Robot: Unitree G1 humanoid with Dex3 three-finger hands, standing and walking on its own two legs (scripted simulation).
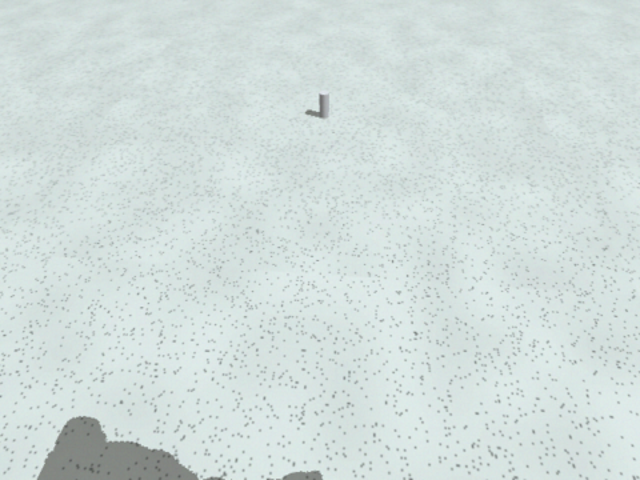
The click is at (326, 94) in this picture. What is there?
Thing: squat round
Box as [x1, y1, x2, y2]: [319, 90, 328, 118]
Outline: 322,90 319,92 320,116 324,118 328,116 328,92
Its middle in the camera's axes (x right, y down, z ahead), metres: +0.02 -0.82 +2.34
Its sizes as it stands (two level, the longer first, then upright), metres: 0.056 0.056 0.151
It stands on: the floor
